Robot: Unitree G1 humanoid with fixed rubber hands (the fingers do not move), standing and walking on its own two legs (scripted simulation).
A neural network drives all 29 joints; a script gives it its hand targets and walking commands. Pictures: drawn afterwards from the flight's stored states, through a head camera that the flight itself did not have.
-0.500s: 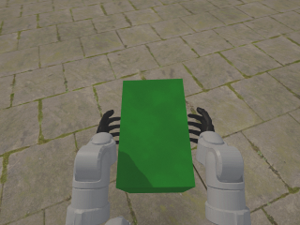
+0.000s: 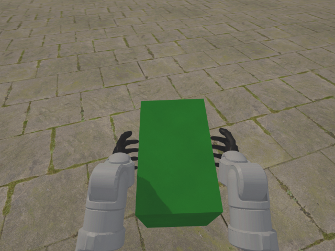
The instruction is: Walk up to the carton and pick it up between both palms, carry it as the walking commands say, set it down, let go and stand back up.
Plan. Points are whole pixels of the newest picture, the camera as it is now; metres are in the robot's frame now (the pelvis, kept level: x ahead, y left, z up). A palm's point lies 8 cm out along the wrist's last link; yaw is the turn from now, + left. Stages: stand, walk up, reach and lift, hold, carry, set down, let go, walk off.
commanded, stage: carry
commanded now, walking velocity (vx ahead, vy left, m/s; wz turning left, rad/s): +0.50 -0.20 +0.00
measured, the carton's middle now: (174, 164) +0.33 +0.00 +0.03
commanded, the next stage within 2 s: none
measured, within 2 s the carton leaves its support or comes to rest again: neither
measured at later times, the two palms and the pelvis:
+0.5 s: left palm (151, 113) +0.49 +0.07 +0.08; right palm (232, 110) +0.49 -0.18 +0.09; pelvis +0.19 -0.05 +0.00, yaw -1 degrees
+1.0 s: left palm (174, 65) +0.80 -0.01 +0.08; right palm (233, 62) +0.81 -0.26 +0.09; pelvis +0.51 -0.15 -0.02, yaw +0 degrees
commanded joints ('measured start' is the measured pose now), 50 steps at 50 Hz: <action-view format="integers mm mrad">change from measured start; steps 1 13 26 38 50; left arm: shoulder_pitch -358 -343 -329 -321 -358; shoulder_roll -1052 -1066 -1031 -1087 -1033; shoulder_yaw -397 -419 -446 -404 -475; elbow -78 -190 -248 -206 -212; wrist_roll -279 -305 -310 -297 -322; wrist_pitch -48 -70 -110 -106 -66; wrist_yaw -208 -218 -215 -214 -229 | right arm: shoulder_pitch -373 -278 -252 -304 -186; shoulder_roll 1028 1094 1075 1071 1021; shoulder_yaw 458 453 456 493 407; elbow -120 -149 -199 -200 -104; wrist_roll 313 324 340 368 285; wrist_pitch -15 -37 -76 -55 -54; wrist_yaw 212 203 213 229 207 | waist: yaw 30 26 -29 19 -44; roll -292 -173 150 -147 296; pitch -78 -168 -177 -270 -280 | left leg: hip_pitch -396 -157 384 -391 573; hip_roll -61 -95 187 24 393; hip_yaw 75 122 -54 -45 -640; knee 333 59 -231 571 -264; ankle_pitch -204 31 340 -118 216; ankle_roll -6 7 83 -39 301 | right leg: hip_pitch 259 297 -306 382 -517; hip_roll -360 -230 -73 -327 -6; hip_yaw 467 149 35 279 88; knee -292 -20 262 6 825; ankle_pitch -544 268 -37 372 -265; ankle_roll -148 -141 59 -136 40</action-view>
